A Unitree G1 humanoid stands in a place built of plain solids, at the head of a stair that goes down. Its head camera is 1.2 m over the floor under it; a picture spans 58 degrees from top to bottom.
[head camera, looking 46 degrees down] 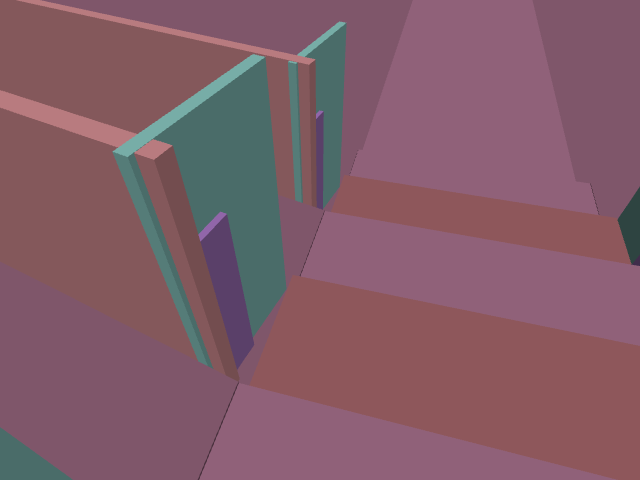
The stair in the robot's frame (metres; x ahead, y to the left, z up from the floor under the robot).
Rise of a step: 0.12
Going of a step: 0.50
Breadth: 1.47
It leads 15 degrees to the right of straight ahead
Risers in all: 5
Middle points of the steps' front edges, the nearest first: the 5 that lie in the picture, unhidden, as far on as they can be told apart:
0.40 -0.47 0.00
0.90 -0.60 -0.11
1.40 -0.73 -0.23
1.86 -0.86 -0.36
2.32 -0.98 -0.50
